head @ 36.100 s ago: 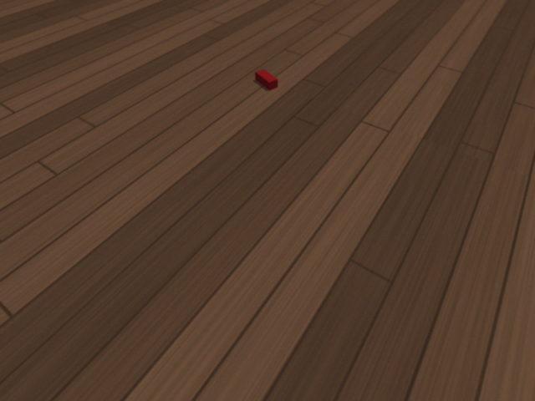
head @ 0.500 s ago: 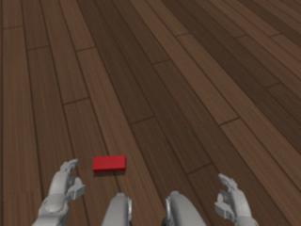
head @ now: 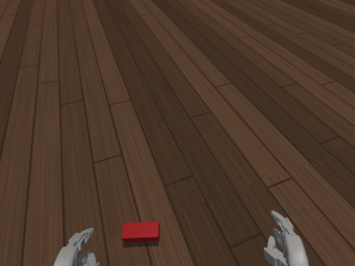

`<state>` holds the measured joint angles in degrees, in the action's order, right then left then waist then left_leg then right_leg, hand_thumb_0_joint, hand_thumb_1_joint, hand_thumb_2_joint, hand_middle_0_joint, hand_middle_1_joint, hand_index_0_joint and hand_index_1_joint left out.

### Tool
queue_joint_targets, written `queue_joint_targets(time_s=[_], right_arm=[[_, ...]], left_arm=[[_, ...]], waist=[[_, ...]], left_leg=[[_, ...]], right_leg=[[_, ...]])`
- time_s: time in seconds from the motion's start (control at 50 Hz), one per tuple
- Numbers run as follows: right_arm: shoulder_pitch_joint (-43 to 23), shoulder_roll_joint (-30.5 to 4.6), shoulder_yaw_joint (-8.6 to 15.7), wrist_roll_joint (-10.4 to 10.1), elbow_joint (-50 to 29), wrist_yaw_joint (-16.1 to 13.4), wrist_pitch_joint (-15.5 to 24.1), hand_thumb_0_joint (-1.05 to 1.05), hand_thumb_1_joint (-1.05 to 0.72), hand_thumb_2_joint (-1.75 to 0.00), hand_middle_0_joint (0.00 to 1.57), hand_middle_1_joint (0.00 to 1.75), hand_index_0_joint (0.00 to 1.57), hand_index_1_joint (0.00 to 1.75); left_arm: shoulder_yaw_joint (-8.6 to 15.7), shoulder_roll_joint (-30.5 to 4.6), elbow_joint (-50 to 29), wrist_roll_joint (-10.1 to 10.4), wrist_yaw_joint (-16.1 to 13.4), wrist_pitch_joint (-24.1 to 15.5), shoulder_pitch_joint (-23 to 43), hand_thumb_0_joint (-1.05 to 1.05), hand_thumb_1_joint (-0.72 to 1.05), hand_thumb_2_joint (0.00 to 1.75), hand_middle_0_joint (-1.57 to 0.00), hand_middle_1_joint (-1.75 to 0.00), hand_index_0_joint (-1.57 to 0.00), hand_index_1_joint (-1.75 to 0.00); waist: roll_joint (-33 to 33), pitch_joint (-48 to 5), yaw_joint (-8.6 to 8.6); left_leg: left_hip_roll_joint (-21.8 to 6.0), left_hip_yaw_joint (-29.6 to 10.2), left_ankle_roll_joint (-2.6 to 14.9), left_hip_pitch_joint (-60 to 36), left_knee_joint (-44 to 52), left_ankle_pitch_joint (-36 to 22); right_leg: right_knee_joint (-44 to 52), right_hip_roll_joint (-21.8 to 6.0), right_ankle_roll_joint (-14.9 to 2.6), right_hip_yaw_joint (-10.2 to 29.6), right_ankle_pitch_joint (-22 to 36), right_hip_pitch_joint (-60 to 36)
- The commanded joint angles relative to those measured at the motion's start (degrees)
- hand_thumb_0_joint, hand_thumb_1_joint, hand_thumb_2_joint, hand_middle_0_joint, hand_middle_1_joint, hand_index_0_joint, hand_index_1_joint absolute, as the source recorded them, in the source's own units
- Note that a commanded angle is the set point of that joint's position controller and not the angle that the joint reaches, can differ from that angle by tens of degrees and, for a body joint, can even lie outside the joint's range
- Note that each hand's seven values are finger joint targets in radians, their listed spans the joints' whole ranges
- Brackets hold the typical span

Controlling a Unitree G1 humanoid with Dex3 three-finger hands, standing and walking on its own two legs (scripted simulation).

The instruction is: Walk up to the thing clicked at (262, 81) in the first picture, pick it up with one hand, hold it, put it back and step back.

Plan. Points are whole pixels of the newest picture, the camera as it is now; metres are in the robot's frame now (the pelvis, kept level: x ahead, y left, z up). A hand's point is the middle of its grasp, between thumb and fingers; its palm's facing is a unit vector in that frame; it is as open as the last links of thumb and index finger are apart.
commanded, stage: home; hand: left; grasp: from above
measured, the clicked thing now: (141, 231) +0.44 +0.18 -0.69
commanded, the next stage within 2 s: stand in 1.86 s
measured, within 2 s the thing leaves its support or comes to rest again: neither
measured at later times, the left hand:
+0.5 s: hand out of the picture +0.16 +0.17 -0.05, palm faces +0.03 -0.98 -0.20, open 7.4 cm
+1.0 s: hand out of the picture +0.15 +0.17 -0.05, palm faces +0.03 -0.98 -0.21, open 7.4 cm
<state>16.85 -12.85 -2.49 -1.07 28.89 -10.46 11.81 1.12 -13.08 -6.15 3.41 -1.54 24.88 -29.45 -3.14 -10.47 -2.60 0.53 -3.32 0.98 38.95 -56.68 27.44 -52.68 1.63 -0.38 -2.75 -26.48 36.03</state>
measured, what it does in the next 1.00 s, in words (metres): stands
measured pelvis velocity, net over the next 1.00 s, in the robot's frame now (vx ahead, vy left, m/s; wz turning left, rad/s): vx -0.01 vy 0.00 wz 0.00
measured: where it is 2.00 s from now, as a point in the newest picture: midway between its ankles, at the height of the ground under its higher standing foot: outside the picture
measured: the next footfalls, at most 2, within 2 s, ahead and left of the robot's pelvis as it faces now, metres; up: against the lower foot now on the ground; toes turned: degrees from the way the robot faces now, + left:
none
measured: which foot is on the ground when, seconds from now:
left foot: down 0.00-1.00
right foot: down 0.00-1.00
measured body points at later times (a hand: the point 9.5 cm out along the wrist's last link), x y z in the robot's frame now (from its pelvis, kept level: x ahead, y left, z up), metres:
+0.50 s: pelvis -0.01 +0.00 +0.00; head +0.00 +0.00 +0.45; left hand +0.15 +0.23 -0.03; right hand +0.15 -0.25 -0.07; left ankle +0.01 +0.10 -0.68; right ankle +0.00 -0.12 -0.68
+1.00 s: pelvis -0.01 +0.00 +0.00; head +0.01 +0.00 +0.45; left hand +0.15 +0.22 -0.03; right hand +0.15 -0.25 -0.07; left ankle +0.01 +0.10 -0.68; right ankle +0.00 -0.12 -0.68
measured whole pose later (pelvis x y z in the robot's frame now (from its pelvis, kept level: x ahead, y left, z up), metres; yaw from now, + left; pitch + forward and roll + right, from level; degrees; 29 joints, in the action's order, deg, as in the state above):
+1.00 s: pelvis -0.01 +0.00 +0.00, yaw +0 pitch +9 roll -2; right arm 16.8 -12.8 -2.6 -0.8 30.7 -10.4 13.9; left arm 0.9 -13.5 -6.2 3.3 -0.9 24.9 -28.3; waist -2.7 -9.0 -2.1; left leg 0.4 -3.1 0.6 39.3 -57.2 27.1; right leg -53.8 1.8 -0.6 -2.5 -26.4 36.8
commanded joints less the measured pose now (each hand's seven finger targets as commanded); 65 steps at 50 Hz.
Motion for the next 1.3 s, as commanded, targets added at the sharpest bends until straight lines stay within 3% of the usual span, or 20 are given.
queue_joint_targets(time_s=[0.0,0.34,0.46,0.86,0.92,0.94,0.98,1.1,1.18,1.24,1.28], right_arm=[[-3.18,-6.84,3.08,0.22,-8.34,-0.84,4.21,0.00,-0.90,-0.90,0.20,0.30,0.20,0.30],[-3.55,-7.06,3.02,0.35,-7.50,-0.70,4.87,0.00,-0.90,-0.90,0.20,0.30,0.20,0.30],[-3.94,-7.07,2.99,0.46,-7.30,-0.76,5.18,0.00,-0.90,-0.90,0.20,0.30,0.20,0.30],[-4.09,-6.98,2.99,0.29,-7.53,-0.91,5.54,0.00,-0.90,-0.90,0.20,0.30,0.20,0.30],[-4.10,-7.02,3.00,0.23,-7.29,-0.92,5.50,0.00,-0.90,-0.90,0.20,0.30,0.20,0.30],[-3.40,-7.09,3.22,0.26,-7.07,-0.99,5.51,0.00,-0.90,-0.90,0.20,0.30,0.20,0.30],[-3.62,-6.82,2.99,0.31,-7.10,-0.97,5.51,0.00,-0.90,-0.90,0.20,0.30,0.20,0.30],[-3.47,-7.06,3.23,0.29,-6.96,-0.93,5.15,0.00,-0.90,-0.90,0.20,0.30,0.20,0.30],[-3.46,-6.68,3.07,0.31,-7.22,-0.89,5.14,0.00,-0.90,-0.90,0.20,0.30,0.20,0.30],[-3.14,-7.03,3.36,0.46,-6.90,-0.79,4.86,0.00,-0.90,-0.90,0.20,0.30,0.20,0.30],[-3.24,-6.73,3.16,0.43,-6.93,-0.77,4.80,0.00,-0.90,-0.90,0.20,0.30,0.20,0.30]], left_arm=[[3.54,-5.95,-10.30,-0.52,0.03,-2.54,3.60,0.00,0.90,0.90,-0.20,-0.30,-0.20,-0.30],[3.51,-5.81,-10.05,-0.51,-0.13,-3.11,2.27,0.00,0.90,0.90,-0.20,-0.30,-0.20,-0.30],[3.87,-5.85,-9.28,-0.43,0.08,-3.04,2.60,0.00,0.90,0.90,-0.20,-0.30,-0.20,-0.30],[3.49,-6.01,-10.51,-0.43,0.07,-2.86,3.43,0.00,0.90,0.90,-0.20,-0.30,-0.20,-0.30],[3.31,-5.86,-9.81,-0.49,0.16,-2.85,2.98,0.00,0.90,0.90,-0.20,-0.30,-0.20,-0.30],[4.53,-7.68,-13.96,-0.28,-0.06,-3.28,4.31,0.00,0.90,0.90,-0.20,-0.30,-0.20,-0.30],[2.97,-5.30,-9.11,-0.50,0.04,-2.83,1.74,0.00,0.90,0.90,-0.20,-0.30,-0.20,-0.30],[4.11,-7.19,-11.60,-0.54,-0.02,-2.84,3.03,0.00,0.90,0.90,-0.20,-0.30,-0.20,-0.30],[2.92,-5.22,-9.54,-0.49,0.01,-2.78,1.07,0.00,0.90,0.90,-0.20,-0.30,-0.20,-0.30],[4.25,-7.02,-12.18,-0.46,-0.18,-3.20,3.31,0.00,0.90,0.90,-0.20,-0.30,-0.20,-0.30],[3.21,-5.67,-9.41,-0.56,-0.02,-2.89,1.40,0.00,0.90,0.90,-0.20,-0.30,-0.20,-0.30]], waist=[[1.18,-1.29,-0.40],[0.65,-3.41,0.28],[0.93,-1.31,0.51],[0.26,-1.37,0.23],[0.37,-1.49,0.13],[0.26,-3.88,0.91],[1.70,-1.52,0.34],[1.10,-2.48,0.52],[1.51,-3.02,0.44],[0.77,-2.79,0.48],[1.24,-3.05,0.29]], left_leg=[[0.03,0.01,0.63,-5.39,9.42,-10.85],[-0.18,-0.36,0.30,-6.36,9.36,-13.42],[-0.27,-0.37,0.33,-4.95,10.15,-8.87],[-0.44,-0.50,0.25,-4.23,10.41,-5.97],[-0.62,-0.78,0.20,-4.80,10.26,-7.21],[-0.36,-0.28,0.32,-5.45,9.46,-9.08],[-0.28,-0.10,0.41,-4.55,9.26,-9.03],[-0.17,0.20,0.47,-5.08,8.78,-10.54],[-0.15,0.09,0.45,-5.38,8.28,-12.61],[-0.14,0.16,0.36,-5.39,8.50,-11.89],[-0.13,0.09,0.38,-5.42,8.20,-13.03]], right_leg=[[9.26,0.37,-0.25,-0.22,9.19,-1.45],[7.98,0.49,-0.55,-0.03,11.54,-3.06],[8.63,0.59,-0.31,-0.10,7.71,-1.75],[8.60,0.51,-0.22,0.25,5.32,-0.61],[8.23,0.54,-0.33,0.15,6.19,-0.80],[8.21,0.38,-0.39,0.30,7.72,-1.99],[8.30,0.46,-0.26,0.28,7.74,-1.12],[8.38,0.31,-0.25,0.51,9.18,-1.47],[7.97,0.31,-0.24,0.42,11.21,-2.00],[7.98,0.33,-0.21,0.40,10.56,-2.09],[7.92,0.31,-0.18,0.42,11.66,-2.14]])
